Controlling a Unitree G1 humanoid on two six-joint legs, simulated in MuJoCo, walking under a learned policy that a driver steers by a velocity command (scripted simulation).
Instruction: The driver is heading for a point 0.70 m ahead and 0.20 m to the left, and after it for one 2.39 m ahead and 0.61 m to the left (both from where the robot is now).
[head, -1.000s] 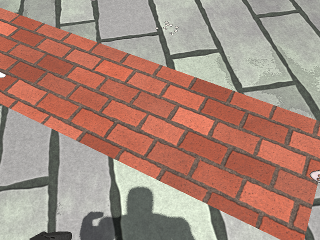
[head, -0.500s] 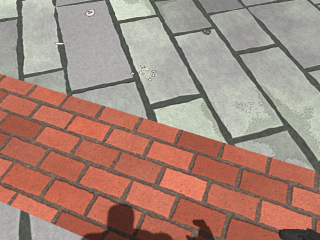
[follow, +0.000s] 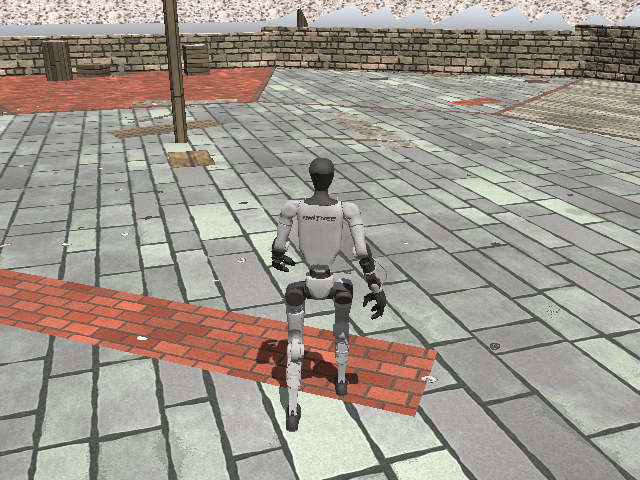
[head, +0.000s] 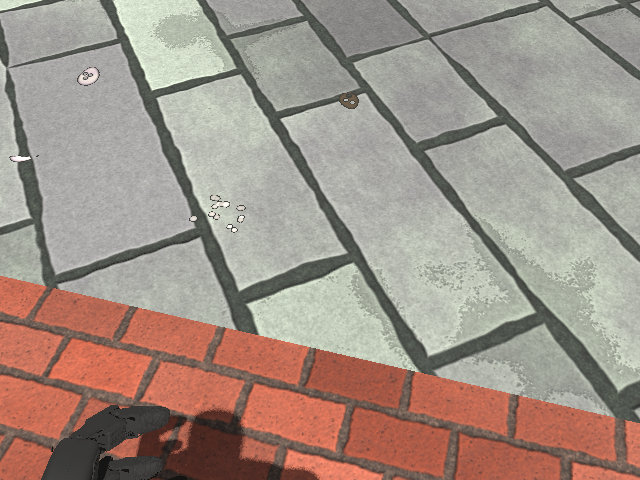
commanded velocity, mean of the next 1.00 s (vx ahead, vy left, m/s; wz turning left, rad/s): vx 0.34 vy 0.00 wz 0.47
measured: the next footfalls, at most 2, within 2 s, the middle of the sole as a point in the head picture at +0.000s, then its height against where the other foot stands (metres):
left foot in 0.52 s outside the picture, level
right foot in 0.98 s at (299, 428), level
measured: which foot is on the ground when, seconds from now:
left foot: down 0.00-0.00, up 0.02-0.50, down 0.52-1.00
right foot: down 0.00-0.50, up 0.52-0.96, down 0.98-1.00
